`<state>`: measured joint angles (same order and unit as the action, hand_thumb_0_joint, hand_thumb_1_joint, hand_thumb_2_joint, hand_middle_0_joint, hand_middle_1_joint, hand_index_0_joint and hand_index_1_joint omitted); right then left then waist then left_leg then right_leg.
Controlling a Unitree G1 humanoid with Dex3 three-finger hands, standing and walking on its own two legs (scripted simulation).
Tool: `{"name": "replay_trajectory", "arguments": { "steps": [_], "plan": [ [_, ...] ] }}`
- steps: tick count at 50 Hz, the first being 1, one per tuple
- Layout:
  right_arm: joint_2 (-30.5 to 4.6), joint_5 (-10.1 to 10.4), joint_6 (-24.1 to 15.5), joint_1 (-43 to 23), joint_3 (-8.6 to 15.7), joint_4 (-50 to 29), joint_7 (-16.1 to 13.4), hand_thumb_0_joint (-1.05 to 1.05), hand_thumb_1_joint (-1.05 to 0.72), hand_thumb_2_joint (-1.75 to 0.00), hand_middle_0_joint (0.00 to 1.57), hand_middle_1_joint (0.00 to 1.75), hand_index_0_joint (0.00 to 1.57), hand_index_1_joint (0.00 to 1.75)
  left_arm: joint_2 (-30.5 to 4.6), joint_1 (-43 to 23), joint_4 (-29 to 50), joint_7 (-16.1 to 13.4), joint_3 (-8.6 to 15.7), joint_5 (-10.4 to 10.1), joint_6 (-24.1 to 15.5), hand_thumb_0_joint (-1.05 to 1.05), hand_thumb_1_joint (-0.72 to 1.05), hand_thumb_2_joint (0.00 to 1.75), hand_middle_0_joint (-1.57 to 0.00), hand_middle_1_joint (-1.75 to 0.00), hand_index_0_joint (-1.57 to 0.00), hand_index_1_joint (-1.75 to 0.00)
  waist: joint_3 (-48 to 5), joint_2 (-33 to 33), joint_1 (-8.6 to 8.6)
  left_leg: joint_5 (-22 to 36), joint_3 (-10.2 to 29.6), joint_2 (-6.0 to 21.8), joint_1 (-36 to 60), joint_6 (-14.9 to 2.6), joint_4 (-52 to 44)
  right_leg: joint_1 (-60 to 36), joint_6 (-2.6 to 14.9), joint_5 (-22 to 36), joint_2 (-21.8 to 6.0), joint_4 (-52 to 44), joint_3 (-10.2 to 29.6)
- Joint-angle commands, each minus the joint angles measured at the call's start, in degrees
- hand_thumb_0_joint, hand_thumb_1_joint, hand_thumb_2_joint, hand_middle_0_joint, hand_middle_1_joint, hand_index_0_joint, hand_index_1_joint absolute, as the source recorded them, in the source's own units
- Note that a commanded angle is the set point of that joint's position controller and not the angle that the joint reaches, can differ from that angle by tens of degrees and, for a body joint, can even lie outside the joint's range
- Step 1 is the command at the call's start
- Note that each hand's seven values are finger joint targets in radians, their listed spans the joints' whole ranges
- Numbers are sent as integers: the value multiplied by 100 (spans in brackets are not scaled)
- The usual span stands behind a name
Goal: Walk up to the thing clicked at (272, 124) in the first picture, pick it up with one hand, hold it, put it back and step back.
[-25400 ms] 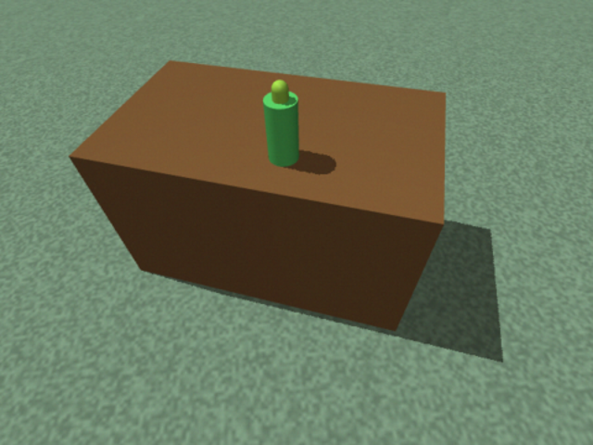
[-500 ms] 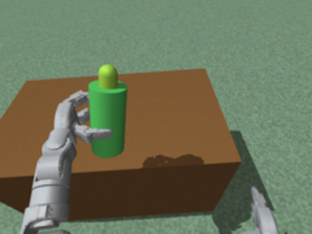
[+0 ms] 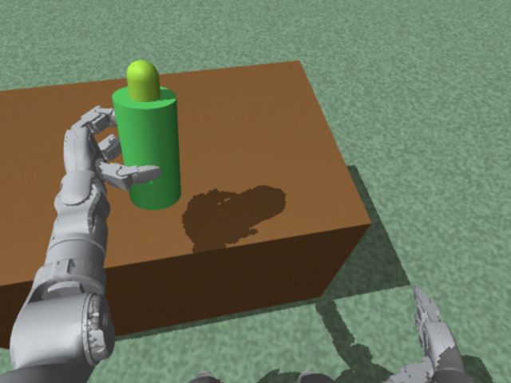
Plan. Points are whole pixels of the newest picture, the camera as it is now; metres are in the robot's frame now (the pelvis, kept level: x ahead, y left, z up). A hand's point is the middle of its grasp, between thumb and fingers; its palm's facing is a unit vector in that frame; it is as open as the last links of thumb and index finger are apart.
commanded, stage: crouch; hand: left
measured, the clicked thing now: (149, 137) +0.48 +0.14 +0.11
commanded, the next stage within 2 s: lower in 0.74 s
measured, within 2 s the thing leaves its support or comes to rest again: neither
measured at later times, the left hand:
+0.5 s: hand (133, 141) +0.52 +0.19 +0.05, palm faces +0.15 -0.99 -0.02, open 11.6 cm
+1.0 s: hand (136, 143) +0.54 +0.19 +0.03, palm faces +0.17 -0.99 -0.03, open 11.6 cm
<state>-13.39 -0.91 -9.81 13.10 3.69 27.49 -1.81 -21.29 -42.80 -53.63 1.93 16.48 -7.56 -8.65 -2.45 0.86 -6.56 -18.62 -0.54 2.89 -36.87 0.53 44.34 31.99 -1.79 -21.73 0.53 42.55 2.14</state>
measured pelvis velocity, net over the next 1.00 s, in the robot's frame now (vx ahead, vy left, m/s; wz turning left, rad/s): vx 0.01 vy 0.00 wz -0.01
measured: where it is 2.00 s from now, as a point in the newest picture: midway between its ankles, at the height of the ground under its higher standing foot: outside the picture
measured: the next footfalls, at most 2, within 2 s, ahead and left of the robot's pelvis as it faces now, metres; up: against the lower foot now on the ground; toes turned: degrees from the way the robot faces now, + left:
none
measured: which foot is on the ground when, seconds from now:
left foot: down 0.00-1.00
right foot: down 0.00-1.00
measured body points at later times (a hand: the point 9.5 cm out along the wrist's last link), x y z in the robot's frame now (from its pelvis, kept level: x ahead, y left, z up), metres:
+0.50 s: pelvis +0.01 +0.01 -0.02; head +0.12 +0.03 +0.41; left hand +0.51 +0.24 +0.05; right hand +0.17 -0.25 -0.07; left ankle +0.03 +0.12 -0.71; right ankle -0.01 -0.14 -0.71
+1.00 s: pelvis +0.01 +0.00 -0.04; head +0.15 +0.03 +0.39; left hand +0.53 +0.24 +0.03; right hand +0.17 -0.26 -0.07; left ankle +0.03 +0.12 -0.71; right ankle -0.01 -0.14 -0.71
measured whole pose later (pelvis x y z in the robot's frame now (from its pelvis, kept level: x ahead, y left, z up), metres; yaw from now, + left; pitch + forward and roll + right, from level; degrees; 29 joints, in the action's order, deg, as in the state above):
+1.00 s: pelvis +0.01 +0.00 -0.04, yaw -1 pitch +23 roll -3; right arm -13.1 -3.2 -0.7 15.7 0.6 9.4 1.5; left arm -29.5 -54.3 -67.8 1.4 22.3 -2.0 -17.8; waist -6.1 1.0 -12.5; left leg -24.6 1.5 3.9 -56.4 0.5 58.4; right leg 50.1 -1.8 -27.2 1.8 54.8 0.6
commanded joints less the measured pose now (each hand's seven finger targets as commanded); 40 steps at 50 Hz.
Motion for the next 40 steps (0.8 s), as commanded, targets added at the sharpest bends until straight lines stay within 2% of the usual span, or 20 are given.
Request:
{"name": "replay_trajectory", "arguments": {
  "steps": [1,2,3,5,8,10,11,13,14,19,21,23,26,28,30,31,32,33,38,40],
  "plan": [
    [-770,11,-174,-195,252,-1498,-58,0,52,-6,5,5,5,5,-1683,-3742,1694,6,499,-155,-978,0,-14,124,-129,-142,-131,-144,-3529,210,-117,1980,129,-29,2081,-222,39,-315,119,2179,79,-236,-294],
    [-743,4,-137,-192,249,-1528,-50,0,52,-6,5,5,5,5,-1564,-3712,1641,6,444,-148,-1018,0,-14,123,-128,-141,-129,-142,-3618,182,-93,2017,128,-35,2036,-224,53,-369,124,2240,76,-197,-294],
    [-673,8,-82,-25,213,-1322,-45,0,52,-6,5,5,5,5,-1695,-3857,1677,-4,509,-153,-1082,0,-14,122,-125,-139,-127,-140,-3591,333,-82,2042,104,-61,1939,-231,115,-326,115,2315,61,-157,-260],
    [-852,-16,-54,-20,340,-1412,-60,0,52,-6,5,5,5,5,-1659,-3690,1383,4,516,-146,-1130,0,-13,122,-126,-139,-127,-141,-3527,327,-203,2139,117,-48,2003,-250,241,-22,109,2356,78,-99,-252],
    [-868,-73,15,75,329,-1634,-4,0,53,-6,5,5,5,5,-1587,-3704,1108,-78,406,43,-1133,0,-12,123,-126,-139,-127,-140,-3363,678,-277,2082,166,-15,2118,-189,278,411,168,2071,124,-47,-310],
    [-749,-97,75,143,275,-1635,33,0,52,-6,5,5,5,5,-1762,-3989,1294,-118,495,106,-1222,0,-9,122,-126,-137,-126,-139,-3455,913,-254,2071,166,-29,2043,-173,357,483,189,1994,114,5,-314],
    [-820,-100,98,207,392,-1549,33,0,52,-6,5,5,5,5,-1814,-3986,1285,-131,544,100,-1249,0,-8,123,-127,-138,-127,-140,-3401,924,-289,2103,190,-9,2020,-164,395,555,192,1982,129,47,-333],
    [-756,-102,121,268,347,-1655,70,0,52,-6,5,5,5,5,-1779,-4002,1218,-108,555,69,-1272,0,-8,124,-128,-139,-129,-141,-3450,875,-333,2102,201,3,1874,-175,444,512,192,2053,138,102,-346],
    [-555,-91,124,222,146,-1795,107,0,52,-6,5,5,5,5,-1572,-4042,1311,-84,425,65,-1290,0,-9,124,-128,-139,-128,-141,-3582,892,-316,2286,225,25,1933,-160,475,529,205,2125,139,163,-369],
    [-802,-112,216,215,291,-2103,119,0,51,-6,5,5,5,5,-1812,-3968,892,-113,585,126,-1283,0,-14,123,-127,-138,-127,-140,-3748,831,-373,2287,207,8,1752,-206,643,531,180,2235,142,268,-334],
    [-683,-131,248,354,253,-2058,147,0,52,-6,5,5,5,5,-1702,-4110,1039,-137,486,173,-1325,0,-12,123,-126,-138,-126,-140,-3773,972,-445,2410,245,39,1822,-190,705,785,187,2203,169,315,-359],
    [-899,-131,283,243,421,-2137,126,0,52,-6,5,5,5,5,-1917,-4043,904,-137,602,205,-1335,0,-12,123,-126,-138,-127,-140,-3800,917,-452,2512,260,54,1857,-186,758,807,184,2244,179,363,-382],
    [-673,-122,344,306,203,-2246,189,0,52,-6,5,5,5,5,-1888,-4228,1116,-128,568,190,-1390,0,-12,123,-127,-138,-127,-140,-3963,1023,-388,2602,300,55,1791,-172,810,796,209,2240,196,480,-399],
    [-821,-135,378,414,373,-2284,175,0,52,-6,5,5,5,5,-1960,-4155,1029,-152,630,202,-1413,0,-11,125,-127,-139,-127,-141,-3999,997,-477,2724,317,83,1772,-159,842,785,206,2364,203,534,-418],
    [-627,-130,417,320,121,-2433,213,0,52,-6,5,5,5,5,-1993,-4292,1106,-158,631,219,-1441,0,-12,124,-125,-137,-125,-140,-4111,1048,-411,2728,315,72,1776,-171,903,814,202,2313,204,580,-405],
    [-660,-122,433,376,203,-2435,199,0,52,-6,5,5,5,5,-1908,-4253,1005,-154,591,207,-1438,0,-11,125,-126,-139,-126,-141,-4089,967,-503,2696,300,67,1761,-195,941,826,177,2360,206,574,-390],
    [-699,-132,450,384,185,-2505,195,0,52,-6,5,5,5,5,-2025,-4311,1028,-175,673,224,-1447,0,-12,126,-127,-139,-127,-141,-4117,935,-504,2687,302,66,1649,-198,937,761,179,2404,202,597,-390],
    [-891,-148,480,336,360,-2515,183,0,52,-6,5,5,5,5,-2239,-4201,883,-204,831,263,-1450,0,-14,127,-126,-139,-126,-142,-4018,941,-477,2586,311,60,1566,-174,913,799,202,2293,202,604,-401],
    [-691,-175,584,552,173,-2572,228,0,53,-6,5,5,5,5,-2066,-4401,943,-170,655,350,-1501,0,-9,127,-126,-139,-126,-141,-4080,1197,-598,2744,312,68,1690,-165,1037,993,199,2371,202,679,-406],
    [-963,-162,594,362,377,-2702,203,0,53,-6,5,5,5,5,-2230,-4240,618,-140,780,361,-1445,0,-11,127,-126,-140,-127,-142,-3935,993,-616,2486,300,53,1478,-203,1033,977,192,2295,190,665,-376]
  ]
}}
